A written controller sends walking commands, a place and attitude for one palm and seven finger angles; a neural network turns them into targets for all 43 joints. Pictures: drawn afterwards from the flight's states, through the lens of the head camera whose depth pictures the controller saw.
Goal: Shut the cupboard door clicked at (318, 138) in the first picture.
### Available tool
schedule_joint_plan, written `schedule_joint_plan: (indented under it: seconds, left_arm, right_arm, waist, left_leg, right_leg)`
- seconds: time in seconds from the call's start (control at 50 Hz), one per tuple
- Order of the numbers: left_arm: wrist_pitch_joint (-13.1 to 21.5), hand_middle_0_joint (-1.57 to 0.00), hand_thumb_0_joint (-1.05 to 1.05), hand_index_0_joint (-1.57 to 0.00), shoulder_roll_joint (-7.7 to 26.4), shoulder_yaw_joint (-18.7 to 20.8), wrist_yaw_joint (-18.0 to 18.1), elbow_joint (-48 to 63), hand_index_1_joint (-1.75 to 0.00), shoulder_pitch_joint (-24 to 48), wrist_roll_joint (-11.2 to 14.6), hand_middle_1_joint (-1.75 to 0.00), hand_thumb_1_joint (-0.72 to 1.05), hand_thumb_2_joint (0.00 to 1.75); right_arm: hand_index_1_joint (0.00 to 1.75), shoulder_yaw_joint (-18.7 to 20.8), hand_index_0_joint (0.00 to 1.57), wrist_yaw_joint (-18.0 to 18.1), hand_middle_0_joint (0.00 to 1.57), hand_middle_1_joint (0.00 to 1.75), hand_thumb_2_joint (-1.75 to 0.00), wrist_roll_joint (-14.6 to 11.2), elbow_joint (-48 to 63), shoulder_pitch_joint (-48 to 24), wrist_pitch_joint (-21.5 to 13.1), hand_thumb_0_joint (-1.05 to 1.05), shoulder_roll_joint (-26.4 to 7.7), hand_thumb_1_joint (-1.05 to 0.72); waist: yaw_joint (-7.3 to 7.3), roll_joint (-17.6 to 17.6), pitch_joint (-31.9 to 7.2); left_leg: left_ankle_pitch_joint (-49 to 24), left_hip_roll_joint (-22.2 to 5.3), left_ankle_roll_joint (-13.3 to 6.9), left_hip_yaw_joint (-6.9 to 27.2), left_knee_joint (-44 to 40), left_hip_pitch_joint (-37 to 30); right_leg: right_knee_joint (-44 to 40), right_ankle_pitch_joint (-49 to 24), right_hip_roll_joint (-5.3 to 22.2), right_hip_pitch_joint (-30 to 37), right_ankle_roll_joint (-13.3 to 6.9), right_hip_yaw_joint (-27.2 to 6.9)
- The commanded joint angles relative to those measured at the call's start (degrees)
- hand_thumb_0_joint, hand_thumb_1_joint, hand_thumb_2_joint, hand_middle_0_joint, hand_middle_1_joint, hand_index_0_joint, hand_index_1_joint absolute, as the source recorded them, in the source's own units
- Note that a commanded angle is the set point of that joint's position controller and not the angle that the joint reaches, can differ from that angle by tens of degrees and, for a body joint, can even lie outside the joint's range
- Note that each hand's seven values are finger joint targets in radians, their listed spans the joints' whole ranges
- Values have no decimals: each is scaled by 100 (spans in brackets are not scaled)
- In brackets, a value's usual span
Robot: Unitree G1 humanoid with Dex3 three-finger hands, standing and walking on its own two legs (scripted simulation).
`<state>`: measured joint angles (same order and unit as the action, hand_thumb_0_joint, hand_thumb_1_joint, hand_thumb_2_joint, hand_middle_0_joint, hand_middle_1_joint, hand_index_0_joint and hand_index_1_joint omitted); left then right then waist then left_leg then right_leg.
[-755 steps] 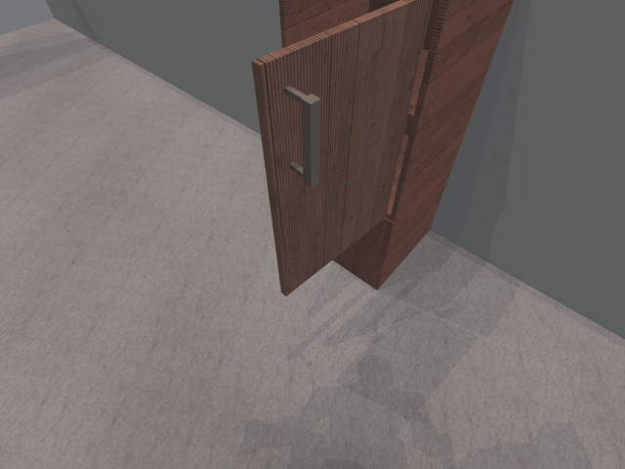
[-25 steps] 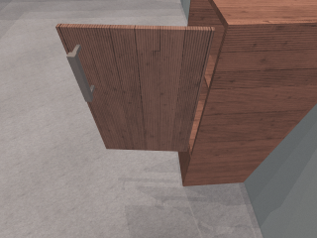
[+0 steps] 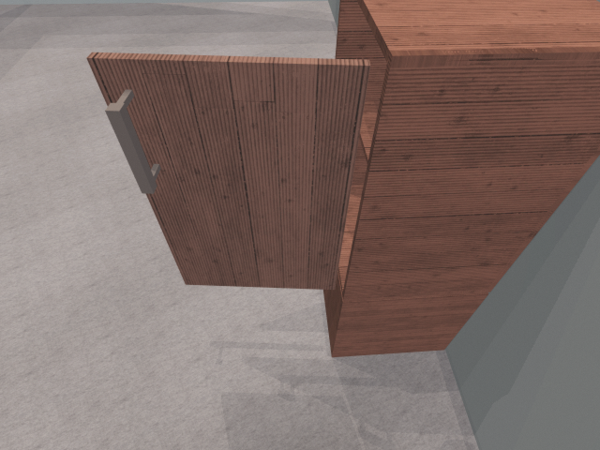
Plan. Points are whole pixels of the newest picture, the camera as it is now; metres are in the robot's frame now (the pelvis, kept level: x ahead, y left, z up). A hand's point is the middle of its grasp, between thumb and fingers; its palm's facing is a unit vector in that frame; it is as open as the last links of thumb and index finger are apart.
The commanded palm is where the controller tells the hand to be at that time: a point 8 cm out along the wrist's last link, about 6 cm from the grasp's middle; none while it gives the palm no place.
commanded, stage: shuffle to correct the standing spot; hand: left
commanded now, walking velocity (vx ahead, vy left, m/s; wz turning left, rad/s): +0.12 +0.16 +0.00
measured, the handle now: (138, 144) +0.51 +0.29 +0.12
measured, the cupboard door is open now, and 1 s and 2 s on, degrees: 84 84 84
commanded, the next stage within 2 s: come to a stop and stand still in 0.50 s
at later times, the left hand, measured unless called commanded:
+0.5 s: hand out of the picture +0.09 +0.22 -0.18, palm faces +0.04 -0.97 -0.25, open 7.4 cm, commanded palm none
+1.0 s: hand out of the picture +0.10 +0.27 -0.19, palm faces +0.07 -0.97 -0.22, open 7.4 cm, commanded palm none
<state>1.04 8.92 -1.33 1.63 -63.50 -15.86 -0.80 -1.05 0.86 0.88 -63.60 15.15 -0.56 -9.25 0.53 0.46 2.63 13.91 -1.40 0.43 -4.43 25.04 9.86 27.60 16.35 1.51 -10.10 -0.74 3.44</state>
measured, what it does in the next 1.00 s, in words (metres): walks ahead: right foot, then left foot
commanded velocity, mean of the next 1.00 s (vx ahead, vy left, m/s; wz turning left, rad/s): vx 0.03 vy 0.05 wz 0.00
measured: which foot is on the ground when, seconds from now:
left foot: down 0.00-0.50, up 0.52-0.78, down 0.80-1.00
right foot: down 0.00-0.28, up 0.30-0.48, down 0.50-0.82, up 0.84-1.00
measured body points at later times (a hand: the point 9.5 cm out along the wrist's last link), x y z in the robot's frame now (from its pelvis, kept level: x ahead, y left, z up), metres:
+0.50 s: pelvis +0.05 +0.03 -0.01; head +0.10 +0.01 +0.43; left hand +0.09 +0.27 -0.16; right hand +0.03 -0.19 -0.18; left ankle +0.00 +0.12 -0.74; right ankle +0.04 -0.06 -0.74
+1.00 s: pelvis +0.09 +0.08 -0.01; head +0.13 +0.09 +0.44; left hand +0.10 +0.32 -0.17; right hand +0.18 -0.14 -0.16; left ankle +0.13 +0.22 -0.74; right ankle +0.04 -0.03 -0.72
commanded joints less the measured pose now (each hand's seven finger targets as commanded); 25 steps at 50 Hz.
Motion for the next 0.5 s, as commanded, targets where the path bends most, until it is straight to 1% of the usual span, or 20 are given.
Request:
schedule_joint_plan:
  seconds: [0.0, 0.06, 0.1, 0.14, 0.16, 0.18, 0.2, 0.22, 0.24, 0.26, 0.28, 0.3, 0.32, 0.34, 0.36, 0.38, 0.42, 0.44, 0.46, 0.48]
  left_arm:
    - [61, -20, 0, -20, 835, 198, 38, 174, -30, -424, -8, -30, 90, 90]
    - [35, -20, 0, -20, 1007, 292, 23, 210, -30, -536, -17, -30, 90, 90]
    - [29, -20, 0, -20, 1049, 360, 30, 266, -30, -584, -34, -30, 90, 90]
    - [46, -20, 0, -20, 1037, 410, 36, 308, -30, -585, -55, -30, 90, 90]
    - [54, -20, 0, -20, 1023, 424, 39, 323, -30, -579, -57, -30, 90, 90]
    - [45, -20, 0, -20, 1011, 456, 42, 356, -30, -517, -62, -30, 90, 90]
    - [32, -20, 0, -20, 964, 460, 40, 390, -30, -458, -56, -30, 90, 90]
    - [8, -20, 0, -20, 893, 450, 31, 432, -30, -391, -56, -30, 90, 90]
    - [-23, -20, 0, -20, 728, 428, 18, 478, -30, -321, -61, -30, 90, 90]
    - [-34, -20, 0, -20, 552, 384, 18, 538, -30, -227, -68, -30, 90, 90]
    - [-47, -20, 0, -20, 445, 341, 30, 656, -30, -40, -80, -30, 90, 90]
    - [-62, -20, 0, -20, 475, 340, 41, 708, -30, 73, -73, -30, 90, 90]
    - [-62, -20, 0, -20, 475, 343, 35, 725, -30, 152, -51, -30, 90, 90]
    - [-51, -20, 0, -20, 425, 359, 22, 722, -30, 180, -34, -30, 90, 90]
    - [-57, -20, 0, -20, 368, 375, -3, 717, -30, 213, -31, -30, 90, 90]
    - [-55, -20, 0, -20, 300, 370, -36, 733, -30, 153, -30, -30, 90, 90]
    - [-25, -20, 0, -20, 255, 386, -50, 619, -30, -222, -39, -30, 90, 90]
    - [19, -20, 0, -20, 361, 423, -33, 517, -30, -638, -45, -30, 90, 90]
    - [90, -20, 0, -20, 777, 505, 20, 389, -30, -1082, -78, -30, 90, 90]
    - [105, -20, 0, -20, 1295, 639, 65, 329, -30, -1440, -65, -30, 90, 90]
  right_arm:
    - [30, 85, 20, 9, 20, 30, -90, 1, 162, 284, -26, 0, -501, -90]
    - [30, 113, 20, -30, 20, 30, -90, 20, 248, 266, 31, 0, -444, -90]
    - [30, 146, 20, -45, 20, 30, -90, 22, 297, 262, 43, 0, -431, -90]
    - [30, 158, 20, -50, 20, 30, -90, 24, 336, 299, 20, 0, -413, -90]
    - [30, 162, 20, -45, 20, 30, -90, 19, 331, 341, 2, 0, -412, -90]
    - [30, 167, 20, -40, 20, 30, -90, 9, 297, 450, -14, 0, -371, -90]
    - [30, 158, 20, -35, 20, 30, -90, 6, 256, 635, -47, 0, -399, -90]
    - [30, 166, 20, -30, 20, 30, -90, 6, 188, 829, -75, 0, -467, -90]
    - [30, 202, 20, -14, 20, 30, -90, 27, 153, 990, -102, 0, -643, -90]
    - [30, 226, 20, 23, 20, 30, -90, 44, 117, 1197, -106, 0, -862, -90]
    - [30, 216, 20, 71, 20, 30, -90, 42, 93, 1362, -94, 0, -834, -90]
    - [30, 190, 20, 100, 20, 30, -90, 58, 125, 1416, -93, 0, -804, -90]
    - [30, 176, 20, 112, 20, 30, -90, 62, 192, 1335, -93, 0, -804, -90]
    - [30, 181, 20, 109, 20, 30, -90, 84, 275, 1151, -89, 0, -809, -90]
    - [30, 199, 20, 101, 20, 30, -90, 97, 354, 973, -70, 0, -830, -90]
    - [30, 191, 20, 103, 20, 30, -90, 98, 411, 773, -67, 0, -787, -90]
    - [30, 210, 20, 100, 20, 30, -90, 50, 505, 562, -72, 0, -860, -90]
    - [30, 230, 20, 93, 20, 30, -90, 2, 546, 465, -86, 0, -872, -90]
    - [30, 235, 20, 61, 20, 30, -90, -66, 619, 447, -110, 0, -731, -90]
    - [30, 228, 20, 30, 20, 30, -90, -41, 796, 227, -106, 0, -525, -90]
  waist:
    - [33, 58, 230]
    - [80, 430, 428]
    - [113, 671, 563]
    - [110, 800, 530]
    - [80, 717, 484]
    - [20, 602, 473]
    - [-42, 315, 345]
    - [-88, -49, 231]
    - [-128, -775, 140]
    - [-182, -1509, 49]
    - [-251, -1835, 181]
    - [-269, -1638, 137]
    - [-241, -1278, 74]
    - [-170, -1065, 60]
    - [-120, -919, 61]
    - [-5, -738, 65]
    - [228, -512, -181]
    - [438, -289, -374]
    - [588, 661, -621]
    - [704, 1615, -639]
  left_leg:
    - [245, -208, -124, 176, -119, 336]
    - [635, -54, -70, -17, 391, 659]
    - [685, -40, -76, -57, 723, 887]
    - [674, -67, -76, -26, 821, 959]
    - [602, -79, -75, -25, 707, 847]
    - [452, -86, -86, -54, 457, 616]
    - [222, -88, -101, -35, 152, 282]
    - [-227, -200, -161, 105, -3, 11]
    - [-940, -558, -351, 552, -154, -253]
    - [-1786, -1074, -708, 1134, -401, -526]
    - [-2742, -1337, -1054, 1393, -591, -769]
    - [-3474, -1461, -1278, 1535, -512, -998]
    - [-3772, -1510, -1389, 1489, -391, -1036]
    - [-3839, -1473, -1410, 1370, -285, -917]
    - [-3627, -1330, -1334, 1156, -298, -682]
    - [-3489, -1182, -1251, 976, -266, -481]
    - [-2944, -907, -987, 684, 18, -88]
    - [-2523, -738, -777, 503, 418, 214]
    - [-1402, -322, -466, 159, 1275, 1096]
    - [1351, 268, -117, -168, 2427, 2197]
  right_leg:
    - [-861, 234, 735, -218, -297, -868]
    - [-1318, 1041, 1117, -350, -540, -1414]
    - [-1482, 1134, 1332, -370, -670, -1623]
    - [-1366, 599, 1436, -286, -766, -1639]
    - [-1206, 249, 1449, -305, -782, -1554]
    - [-965, -4, 1357, -403, -735, -1301]
    - [-593, -275, 1164, -479, -635, -1044]
    - [-166, -215, 852, -564, -485, -677]
    - [478, 31, 425, -769, -298, -184]
    - [1221, 754, 71, -1133, -143, 335]
    - [1853, 1755, -60, -1673, -77, 363]
    - [2423, 2084, 4, -2001, -115, 196]
    - [2659, 2120, 119, -2070, -158, 121]
    - [2581, 2020, 204, -1946, -190, 113]
    - [2396, 1777, 205, -1672, -193, 183]
    - [1985, 1491, 162, -1376, -194, 275]
    - [880, 344, 97, -432, -157, 398]
    - [183, -450, 230, 301, -177, 263]
    - [-213, -1432, 1109, 1356, -448, -870]
    - [-728, -3346, 2556, 1940, -1134, -2551]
